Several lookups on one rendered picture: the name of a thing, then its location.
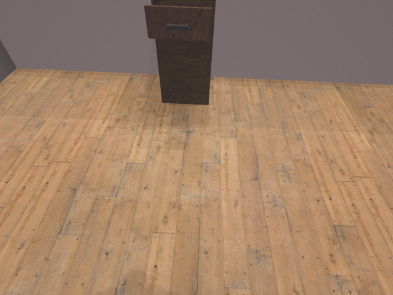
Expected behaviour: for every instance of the handle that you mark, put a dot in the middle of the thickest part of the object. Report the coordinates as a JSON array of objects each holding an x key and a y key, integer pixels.
[{"x": 177, "y": 27}]

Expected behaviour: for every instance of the cabinet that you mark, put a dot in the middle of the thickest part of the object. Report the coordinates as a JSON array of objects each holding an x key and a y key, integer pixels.
[{"x": 185, "y": 66}]

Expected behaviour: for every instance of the drawer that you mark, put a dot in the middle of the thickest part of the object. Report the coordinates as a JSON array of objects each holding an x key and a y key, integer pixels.
[{"x": 196, "y": 14}]

